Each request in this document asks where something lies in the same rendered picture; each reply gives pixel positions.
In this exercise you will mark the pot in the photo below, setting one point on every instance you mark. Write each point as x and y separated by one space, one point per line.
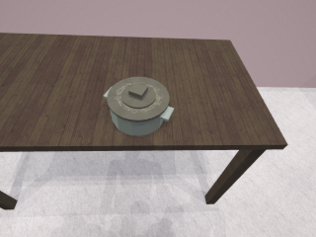
139 128

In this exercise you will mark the lid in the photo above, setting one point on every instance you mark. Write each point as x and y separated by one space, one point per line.
153 104

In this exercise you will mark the table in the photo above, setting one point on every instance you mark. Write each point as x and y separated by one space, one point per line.
52 91

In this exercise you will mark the knob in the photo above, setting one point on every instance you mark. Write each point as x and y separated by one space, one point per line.
138 90

